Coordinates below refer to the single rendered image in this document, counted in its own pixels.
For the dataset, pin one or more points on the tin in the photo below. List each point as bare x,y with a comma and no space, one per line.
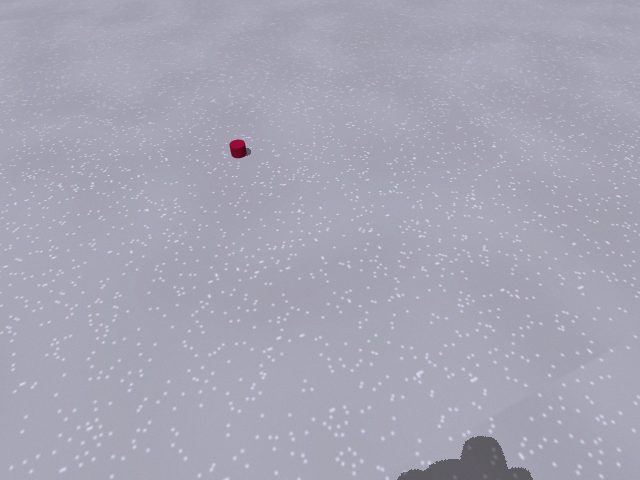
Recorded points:
238,148

